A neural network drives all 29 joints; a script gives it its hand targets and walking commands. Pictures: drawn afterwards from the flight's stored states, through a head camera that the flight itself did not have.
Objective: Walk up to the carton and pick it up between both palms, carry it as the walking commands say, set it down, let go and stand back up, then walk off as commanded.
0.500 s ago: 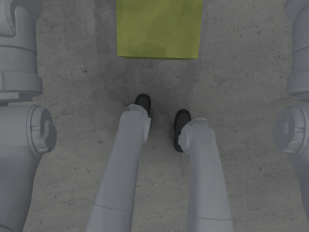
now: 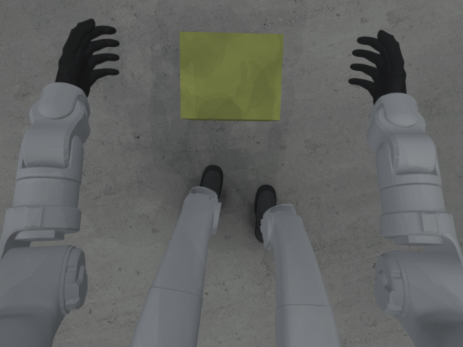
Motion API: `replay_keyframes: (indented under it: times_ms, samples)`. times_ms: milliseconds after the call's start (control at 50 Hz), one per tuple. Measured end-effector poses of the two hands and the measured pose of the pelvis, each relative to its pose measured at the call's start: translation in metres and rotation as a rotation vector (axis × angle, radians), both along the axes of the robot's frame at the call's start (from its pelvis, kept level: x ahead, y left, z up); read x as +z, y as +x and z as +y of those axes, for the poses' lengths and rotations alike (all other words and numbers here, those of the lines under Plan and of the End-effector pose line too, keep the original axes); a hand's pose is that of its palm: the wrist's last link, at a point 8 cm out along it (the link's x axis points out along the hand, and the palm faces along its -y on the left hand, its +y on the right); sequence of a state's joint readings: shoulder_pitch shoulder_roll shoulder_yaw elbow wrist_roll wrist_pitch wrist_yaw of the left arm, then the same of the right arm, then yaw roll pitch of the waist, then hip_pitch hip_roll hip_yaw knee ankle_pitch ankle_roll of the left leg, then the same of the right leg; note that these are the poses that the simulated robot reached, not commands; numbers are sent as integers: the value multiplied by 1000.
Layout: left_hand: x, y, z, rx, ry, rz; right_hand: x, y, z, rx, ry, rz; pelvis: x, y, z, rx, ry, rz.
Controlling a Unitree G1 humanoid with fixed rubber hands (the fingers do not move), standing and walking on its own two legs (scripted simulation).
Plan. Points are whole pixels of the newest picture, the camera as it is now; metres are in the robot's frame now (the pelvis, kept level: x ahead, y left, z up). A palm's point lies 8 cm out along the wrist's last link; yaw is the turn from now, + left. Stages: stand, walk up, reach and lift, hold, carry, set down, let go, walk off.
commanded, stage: let go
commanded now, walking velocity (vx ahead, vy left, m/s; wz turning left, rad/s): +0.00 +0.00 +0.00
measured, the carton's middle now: (230, 83) +0.51 +0.07 -0.58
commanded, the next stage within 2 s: stand in 1.16 s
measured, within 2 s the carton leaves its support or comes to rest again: neither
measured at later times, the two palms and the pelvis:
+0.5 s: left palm (43, 213) +0.27 +0.24 -0.03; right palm (459, 228) +0.31 -0.20 -0.03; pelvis +0.06 +0.00 +0.06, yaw +1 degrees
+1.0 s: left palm (64, 243) +0.25 +0.20 +0.00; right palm out of the picture +0.25 -0.25 +0.00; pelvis +0.10 -0.02 +0.07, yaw +0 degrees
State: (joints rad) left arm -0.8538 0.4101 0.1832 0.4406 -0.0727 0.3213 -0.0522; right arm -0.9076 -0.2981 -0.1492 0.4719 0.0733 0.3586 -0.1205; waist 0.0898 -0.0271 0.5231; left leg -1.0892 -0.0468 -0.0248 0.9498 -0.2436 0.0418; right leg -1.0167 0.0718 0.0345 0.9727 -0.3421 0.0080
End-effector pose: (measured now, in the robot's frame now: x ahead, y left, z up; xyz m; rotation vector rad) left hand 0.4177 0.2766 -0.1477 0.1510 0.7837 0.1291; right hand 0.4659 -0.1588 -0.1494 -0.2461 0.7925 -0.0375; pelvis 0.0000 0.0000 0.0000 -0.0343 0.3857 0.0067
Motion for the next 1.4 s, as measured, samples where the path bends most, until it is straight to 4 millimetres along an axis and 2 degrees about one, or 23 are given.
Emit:
replay_keyframes:
  times_ms: [120, 180, 300, 380, 560, 700, 860, 1000, 1160, 1280, 1400]
  samples:
    - [35, -40, 3, -22, 11, 16, 28, -45, -7, -3, 11, 9, 14, 8, 4, 3, 3, -85]
    - [53, -60, 1, -20, 4, 27, 46, -65, -12, -13, 16, 13, 19, 16, 5, 4, 0, -66]
    - [88, -98, -9, -21, -4, 29, 85, -95, -22, -20, 30, -2, 34, 32, 7, 3, 9, -95]
    - [102, -121, -20, -27, -13, 38, 105, -117, -31, -26, 42, -9, 45, 43, 6, 5, 14, -159]
    - [129, -162, -44, -38, -18, 52, 129, -175, -54, -19, 42, 14, 64, 68, 2, 0, 31, -304]
    - [143, -179, -57, -45, -17, 61, 139, -212, -72, -27, 44, 44, 73, 84, -5, -7, 44, -387]
    - [148, -173, -66, -70, -11, 55, 147, -225, -85, -49, 55, 47, 75, 93, -16, -10, 50, -448]
    - [148, -167, -75, -71, -13, 51, 149, -221, -91, -53, 61, 35, 73, 97, -22, -4, 52, -483]
    - [142, -173, -75, -11, 1, 93, 149, -215, -93, -45, 58, 13, 70, 99, -26, 24, 54, -470]
    - [132, -185, -55, 19, 44, 70, 137, -229, -114, -46, -49, 88, 70, 104, -28, 11, 42, -421]
    - [124, -209, -28, 48, 96, 117, 137, -250, -142, -119, -112, 122, 71, 109, -28, 1, 35, -407]
